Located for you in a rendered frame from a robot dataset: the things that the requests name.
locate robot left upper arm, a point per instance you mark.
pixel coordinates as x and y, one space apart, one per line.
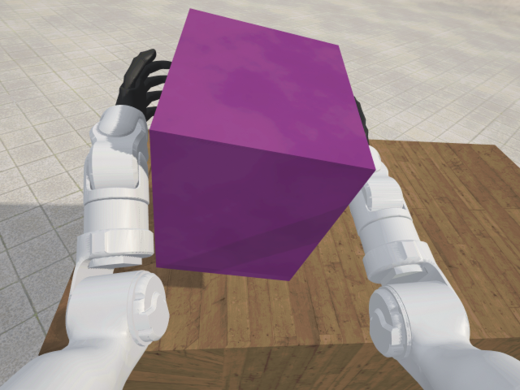
111 320

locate right robot forearm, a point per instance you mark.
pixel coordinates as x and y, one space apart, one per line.
393 251

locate robot right upper arm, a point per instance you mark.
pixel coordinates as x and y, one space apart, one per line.
424 327

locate pedestal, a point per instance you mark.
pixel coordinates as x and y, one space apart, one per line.
230 332

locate robot right hand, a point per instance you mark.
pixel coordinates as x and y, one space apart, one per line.
363 119

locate carton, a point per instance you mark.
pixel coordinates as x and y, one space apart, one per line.
257 148

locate left robot forearm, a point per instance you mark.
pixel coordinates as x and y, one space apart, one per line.
116 196

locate robot left hand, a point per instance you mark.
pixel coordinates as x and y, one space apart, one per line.
136 83

